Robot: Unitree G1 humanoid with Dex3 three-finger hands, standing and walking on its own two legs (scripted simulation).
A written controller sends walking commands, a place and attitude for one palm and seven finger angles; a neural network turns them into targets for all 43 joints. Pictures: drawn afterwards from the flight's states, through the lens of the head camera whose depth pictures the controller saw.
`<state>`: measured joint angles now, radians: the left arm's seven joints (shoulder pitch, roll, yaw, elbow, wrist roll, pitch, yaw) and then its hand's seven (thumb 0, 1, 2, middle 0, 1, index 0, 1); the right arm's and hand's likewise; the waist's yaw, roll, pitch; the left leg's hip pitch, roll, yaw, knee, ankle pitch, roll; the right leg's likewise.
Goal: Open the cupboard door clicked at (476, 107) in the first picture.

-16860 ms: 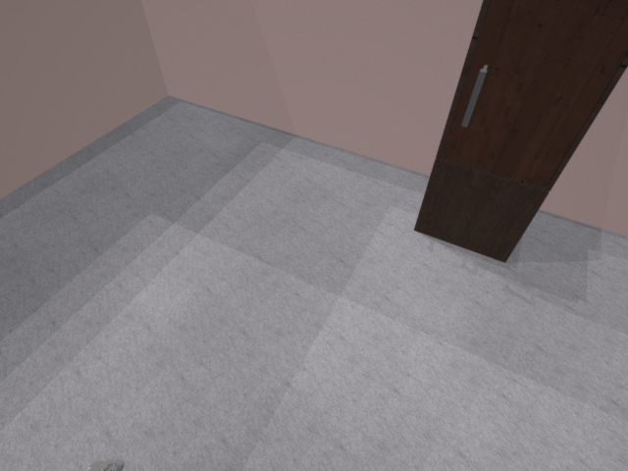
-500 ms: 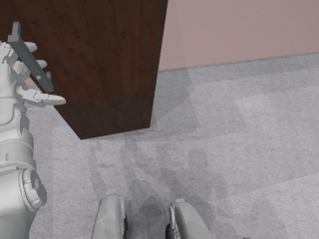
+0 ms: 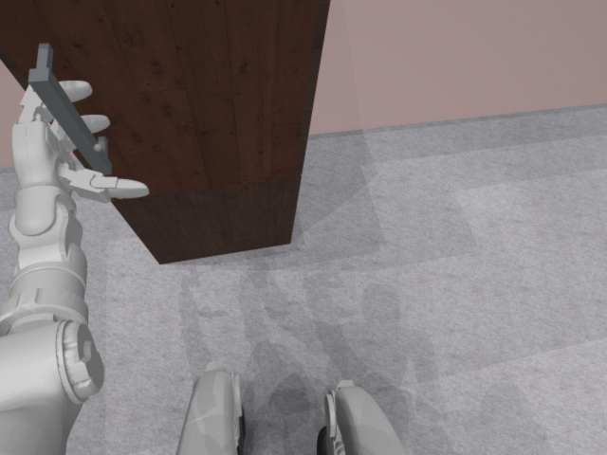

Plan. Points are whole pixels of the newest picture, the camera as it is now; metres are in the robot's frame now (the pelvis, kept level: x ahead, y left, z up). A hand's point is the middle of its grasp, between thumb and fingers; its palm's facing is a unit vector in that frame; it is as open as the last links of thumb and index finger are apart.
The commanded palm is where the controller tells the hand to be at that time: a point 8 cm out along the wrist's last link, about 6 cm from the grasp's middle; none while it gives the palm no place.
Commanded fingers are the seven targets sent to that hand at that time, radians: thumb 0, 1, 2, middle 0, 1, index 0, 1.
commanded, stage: slide the fingers in behind the handle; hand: left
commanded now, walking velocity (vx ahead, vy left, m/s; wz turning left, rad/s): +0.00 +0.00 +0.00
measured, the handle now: (78, 118) +0.53 +0.29 +0.04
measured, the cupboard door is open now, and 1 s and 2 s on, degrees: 0 1 39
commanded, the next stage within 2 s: close the thumb around the handle in 0.18 s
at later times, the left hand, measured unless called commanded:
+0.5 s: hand (97, 146) +0.49 +0.25 +0.05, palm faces +0.21 -0.98 -0.01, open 12.8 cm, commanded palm +0.46 +0.27 +0.05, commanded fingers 0.00 0.17 0.59 -0.35 -1.27 -0.35 -1.27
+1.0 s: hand (97, 146) +0.49 +0.25 +0.05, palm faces +0.21 -0.98 -0.01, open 5.5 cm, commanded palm +0.47 +0.27 +0.05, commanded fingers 0.00 0.90 0.90 -0.40 -1.35 -0.40 -1.35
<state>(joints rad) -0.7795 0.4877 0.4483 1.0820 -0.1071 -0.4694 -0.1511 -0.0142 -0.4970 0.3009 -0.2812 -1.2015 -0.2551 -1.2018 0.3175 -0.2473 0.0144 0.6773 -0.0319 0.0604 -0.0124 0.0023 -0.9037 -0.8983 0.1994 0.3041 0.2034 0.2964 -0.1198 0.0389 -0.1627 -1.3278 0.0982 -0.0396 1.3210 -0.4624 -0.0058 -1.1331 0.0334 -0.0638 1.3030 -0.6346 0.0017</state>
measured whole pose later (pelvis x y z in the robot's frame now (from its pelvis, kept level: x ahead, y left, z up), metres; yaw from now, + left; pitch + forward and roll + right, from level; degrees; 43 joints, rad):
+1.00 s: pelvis +0.00 +0.00 +0.00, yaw +0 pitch +27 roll -5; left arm -0.79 0.49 0.45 1.11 -0.11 -0.49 -0.17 0.01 0.78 0.84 -0.38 -1.34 -0.36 -1.34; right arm 0.31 -0.25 0.02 0.68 -0.03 0.07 -0.01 0.00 -0.90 -0.90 0.20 0.30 0.20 0.30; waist -0.12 0.04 -0.17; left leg -1.33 0.09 -0.04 1.33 -0.47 0.00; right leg -1.13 0.03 -0.06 1.30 -0.64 0.00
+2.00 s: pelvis +0.02 -0.02 +0.03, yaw +4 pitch +19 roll -1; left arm -0.02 -0.10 -0.07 0.37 0.10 -0.45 0.60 0.02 0.73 0.78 -0.32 -1.32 -0.34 -1.33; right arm 0.19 -0.17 -0.02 0.60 -0.10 0.04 0.04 0.01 -0.90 -0.90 0.20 0.30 0.20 0.30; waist 0.00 0.02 -0.21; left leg -1.08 0.06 -0.04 1.19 -0.45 -0.04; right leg -0.89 0.00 -0.08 1.22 -0.66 -0.03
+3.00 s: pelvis +0.02 -0.04 +0.02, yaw +5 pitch +19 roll +0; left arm 0.09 -0.11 -0.17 0.28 0.13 -0.40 0.61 -0.01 -0.47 0.31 -0.25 -0.85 -0.28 -0.85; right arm 0.17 -0.17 -0.01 0.62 -0.10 -0.04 0.00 0.01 -0.90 -0.90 0.20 0.30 0.20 0.30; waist 0.00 0.03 -0.22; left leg -1.09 0.05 -0.05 1.21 -0.45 -0.06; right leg -0.92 -0.01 -0.08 1.26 -0.68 -0.05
